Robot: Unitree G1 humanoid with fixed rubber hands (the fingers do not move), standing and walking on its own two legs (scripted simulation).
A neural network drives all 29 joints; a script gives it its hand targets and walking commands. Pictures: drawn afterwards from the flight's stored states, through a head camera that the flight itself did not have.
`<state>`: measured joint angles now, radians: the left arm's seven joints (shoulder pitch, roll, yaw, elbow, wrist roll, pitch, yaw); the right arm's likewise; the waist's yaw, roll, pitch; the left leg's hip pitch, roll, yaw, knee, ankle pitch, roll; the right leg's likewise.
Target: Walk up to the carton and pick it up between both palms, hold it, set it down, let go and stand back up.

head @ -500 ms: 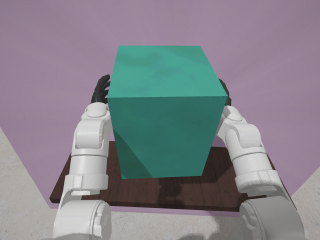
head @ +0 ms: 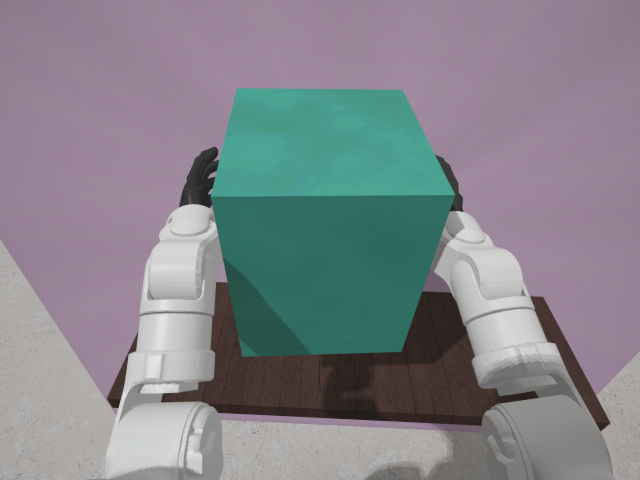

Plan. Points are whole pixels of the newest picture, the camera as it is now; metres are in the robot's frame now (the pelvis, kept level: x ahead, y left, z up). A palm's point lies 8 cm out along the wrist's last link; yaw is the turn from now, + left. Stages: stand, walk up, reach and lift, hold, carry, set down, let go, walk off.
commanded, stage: hold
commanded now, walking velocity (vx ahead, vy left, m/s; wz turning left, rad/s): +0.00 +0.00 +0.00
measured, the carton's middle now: (321, 224) +0.37 +0.00 +0.18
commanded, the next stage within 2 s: set down in 0.64 s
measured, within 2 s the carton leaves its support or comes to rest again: neither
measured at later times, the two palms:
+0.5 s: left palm (196, 214) +0.36 +0.15 +0.20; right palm (443, 221) +0.35 -0.14 +0.20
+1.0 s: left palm (200, 212) +0.37 +0.15 +0.20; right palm (439, 240) +0.35 -0.14 +0.17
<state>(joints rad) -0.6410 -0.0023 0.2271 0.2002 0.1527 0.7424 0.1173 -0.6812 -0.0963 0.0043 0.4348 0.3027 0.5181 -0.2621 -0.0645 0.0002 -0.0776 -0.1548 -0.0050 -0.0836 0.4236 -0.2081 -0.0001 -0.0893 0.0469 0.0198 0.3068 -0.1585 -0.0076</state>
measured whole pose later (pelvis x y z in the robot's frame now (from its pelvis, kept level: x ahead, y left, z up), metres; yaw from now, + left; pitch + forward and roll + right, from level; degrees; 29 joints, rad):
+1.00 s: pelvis -0.01 +0.00 +0.00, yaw -1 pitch -8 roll +0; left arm -0.77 -0.06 0.39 0.45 0.34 0.55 -0.01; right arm -0.70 0.04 -0.23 0.67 0.03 0.29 -0.15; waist -0.04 -0.04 0.00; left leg -0.04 -0.02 -0.05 0.33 -0.15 0.01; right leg -0.03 0.02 0.04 0.30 -0.14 0.00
